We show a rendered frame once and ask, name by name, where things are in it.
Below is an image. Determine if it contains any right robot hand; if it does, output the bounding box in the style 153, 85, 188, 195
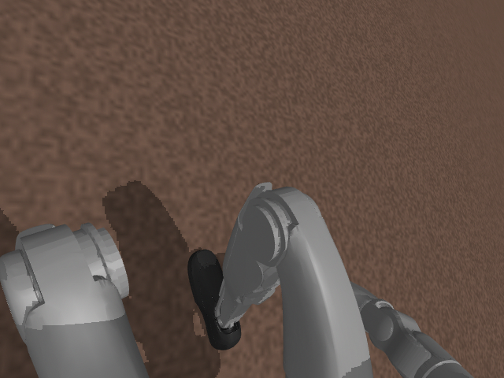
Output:
350, 281, 377, 312

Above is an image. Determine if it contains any right robot arm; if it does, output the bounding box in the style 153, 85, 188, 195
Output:
360, 298, 474, 378

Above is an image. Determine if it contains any right robot foot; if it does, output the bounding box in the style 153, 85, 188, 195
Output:
187, 250, 241, 350

